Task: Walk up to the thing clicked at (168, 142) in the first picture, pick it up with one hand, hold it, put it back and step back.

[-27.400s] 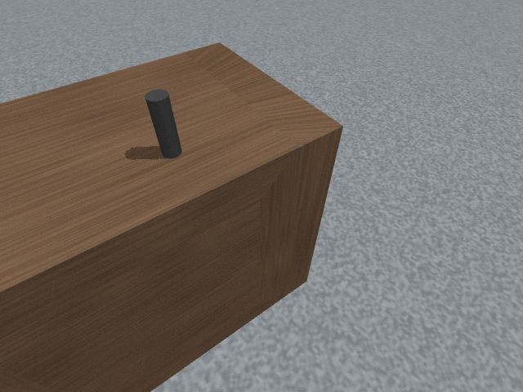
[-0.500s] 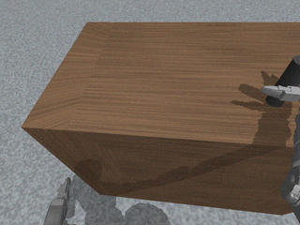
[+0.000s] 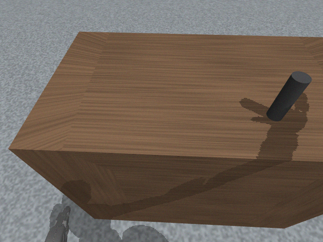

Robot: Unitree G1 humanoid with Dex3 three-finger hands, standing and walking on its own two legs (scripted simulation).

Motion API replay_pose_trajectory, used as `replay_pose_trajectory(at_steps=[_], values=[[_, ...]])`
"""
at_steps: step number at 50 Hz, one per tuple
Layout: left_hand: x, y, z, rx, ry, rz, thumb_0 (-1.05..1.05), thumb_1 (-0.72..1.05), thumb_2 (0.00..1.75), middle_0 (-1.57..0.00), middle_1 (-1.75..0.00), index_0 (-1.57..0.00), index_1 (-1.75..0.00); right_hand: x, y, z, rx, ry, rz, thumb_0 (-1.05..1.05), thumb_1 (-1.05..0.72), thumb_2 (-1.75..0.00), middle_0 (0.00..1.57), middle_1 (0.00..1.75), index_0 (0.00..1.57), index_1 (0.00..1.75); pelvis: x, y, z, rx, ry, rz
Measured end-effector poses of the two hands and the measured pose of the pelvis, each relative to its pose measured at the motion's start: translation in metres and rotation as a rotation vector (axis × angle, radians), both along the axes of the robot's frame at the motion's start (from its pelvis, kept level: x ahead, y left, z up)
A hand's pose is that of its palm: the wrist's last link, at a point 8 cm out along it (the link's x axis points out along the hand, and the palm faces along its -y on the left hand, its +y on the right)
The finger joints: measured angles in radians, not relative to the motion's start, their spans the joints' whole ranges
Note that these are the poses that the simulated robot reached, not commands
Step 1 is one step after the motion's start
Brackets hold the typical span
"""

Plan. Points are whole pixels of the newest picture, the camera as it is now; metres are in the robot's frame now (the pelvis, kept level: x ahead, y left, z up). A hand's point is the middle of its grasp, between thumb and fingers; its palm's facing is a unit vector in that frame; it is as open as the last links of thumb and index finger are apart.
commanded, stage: sink last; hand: right
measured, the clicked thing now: (286, 98) +0.45 -0.30 +0.11
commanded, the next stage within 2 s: home in 1.04 s
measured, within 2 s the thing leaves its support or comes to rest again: neither
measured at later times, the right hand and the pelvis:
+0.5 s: hand out of the picture +0.25 -0.29 +0.20, palm faces +0.48 +0.78 -0.41, open 17.2 cm; pelvis +0.00 +0.00 +0.01, yaw -1 degrees
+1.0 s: hand out of the picture +0.14 -0.25 +0.17, palm faces +0.45 +0.75 -0.48, open 17.5 cm; pelvis -0.04 +0.03 +0.01, yaw -3 degrees
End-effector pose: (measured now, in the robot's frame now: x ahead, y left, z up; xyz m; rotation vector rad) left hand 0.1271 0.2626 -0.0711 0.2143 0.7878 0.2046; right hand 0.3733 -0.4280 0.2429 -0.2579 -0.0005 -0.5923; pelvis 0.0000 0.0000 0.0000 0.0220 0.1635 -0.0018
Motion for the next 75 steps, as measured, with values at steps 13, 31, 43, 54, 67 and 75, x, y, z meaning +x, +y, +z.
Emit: replay_pose_trajectory(at_steps=[13,31,43,54,67,75], values=[[0.040,-0.017,0.017,-0.055,-0.136,-0.050,-0.01,-0.51,0.06,-0.06,-0.05,-0.07,-0.04,-0.069,0.007,0.004,-0.200,-0.087,-0.046,-0.01,0.46,-0.06,0.07,0.05,0.06,0.05,0.009,-0.003,0.006,-0.002,-0.059,-0.008],[0.022,0.009,0.006,-0.029,-0.065,0.019,-0.01,-0.50,0.04,-0.06,-0.04,-0.06,-0.04,-0.218,0.124,-0.029,-0.330,-0.144,0.147,-0.01,0.53,-0.06,0.07,0.06,0.07,0.06,-0.007,0.012,0.010,-0.024,-0.186,-0.037],[0.013,0.017,0.005,-0.046,-0.110,0.015,-0.01,-0.48,0.03,-0.05,-0.05,-0.07,-0.03,-0.276,0.155,-0.062,-0.247,-0.074,0.177,-0.01,0.56,-0.05,0.06,0.06,0.06,0.06,-0.026,0.024,0.011,-0.037,-0.242,-0.055],[-0.006,0.013,-0.012,-0.045,-0.036,0.001,-0.01,-0.49,0.03,-0.06,-0.04,-0.06,-0.03,-0.277,0.131,-0.037,-0.408,-0.104,0.131,-0.02,0.55,-0.06,0.06,0.06,0.07,0.06,-0.036,0.027,0.012,-0.032,-0.242,-0.047],[0.026,-0.024,0.006,-0.086,-0.113,-0.087,-0.01,-0.27,0.28,-0.10,-0.13,-0.10,-0.13,-0.249,0.132,-0.051,-0.325,-0.152,0.173,-0.01,0.54,-0.06,0.06,0.06,0.06,0.06,-0.020,0.018,0.015,-0.035,-0.237,-0.040],[0.035,-0.039,0.004,-0.128,-0.095,-0.083,-0.01,0.26,0.60,-0.15,-0.21,-0.15,-0.21,-0.237,0.152,-0.127,-0.080,0.069,0.232,-0.01,0.55,-0.06,0.06,0.06,0.06,0.05,-0.010,0.013,0.016,-0.034,-0.221,-0.037]])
